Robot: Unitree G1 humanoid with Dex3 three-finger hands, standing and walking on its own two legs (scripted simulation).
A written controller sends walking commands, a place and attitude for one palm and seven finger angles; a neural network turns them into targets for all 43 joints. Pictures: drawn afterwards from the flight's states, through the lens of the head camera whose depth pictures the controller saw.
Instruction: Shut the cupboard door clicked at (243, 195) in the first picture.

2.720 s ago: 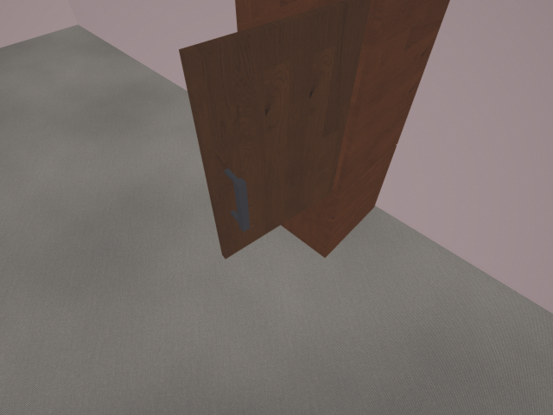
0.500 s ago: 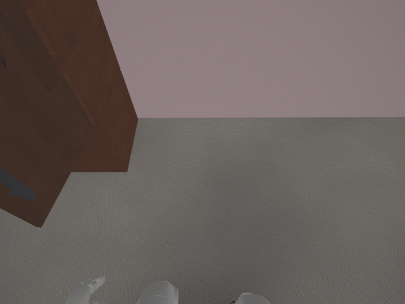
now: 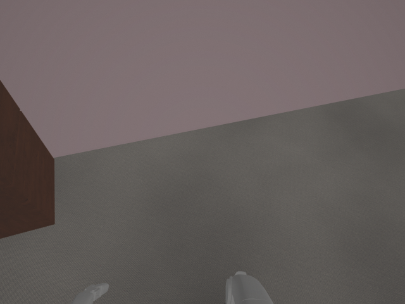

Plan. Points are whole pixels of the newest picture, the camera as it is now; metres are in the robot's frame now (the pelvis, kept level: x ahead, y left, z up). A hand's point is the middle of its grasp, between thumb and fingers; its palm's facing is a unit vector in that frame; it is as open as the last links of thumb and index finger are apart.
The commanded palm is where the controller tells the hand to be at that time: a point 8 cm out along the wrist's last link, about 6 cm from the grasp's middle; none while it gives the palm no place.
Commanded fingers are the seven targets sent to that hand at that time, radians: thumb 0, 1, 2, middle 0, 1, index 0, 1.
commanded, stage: walk to a spot facing it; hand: left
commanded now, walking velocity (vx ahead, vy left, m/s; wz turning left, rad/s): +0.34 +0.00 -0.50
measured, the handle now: out of the picture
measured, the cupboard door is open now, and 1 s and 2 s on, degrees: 81 81 81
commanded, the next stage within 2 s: turn to face it in 0.94 s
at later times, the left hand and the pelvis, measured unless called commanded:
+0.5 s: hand (148, 248) +0.26 +0.13 -0.17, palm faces -0.14 -0.96 -0.22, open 7.2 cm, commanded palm none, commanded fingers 0.00 0.90 0.90 -0.20 -0.30 -0.20 -0.30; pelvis +0.19 -0.06 +0.00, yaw -11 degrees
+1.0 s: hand (186, 154) +0.55 +0.05 -0.17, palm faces -0.38 -0.91 -0.18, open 7.4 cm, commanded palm none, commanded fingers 0.00 0.90 0.90 -0.20 -0.30 -0.20 -0.30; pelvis +0.40 -0.09 -0.01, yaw -23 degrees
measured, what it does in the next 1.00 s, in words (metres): walks ahead, turning right: right foot, then left foot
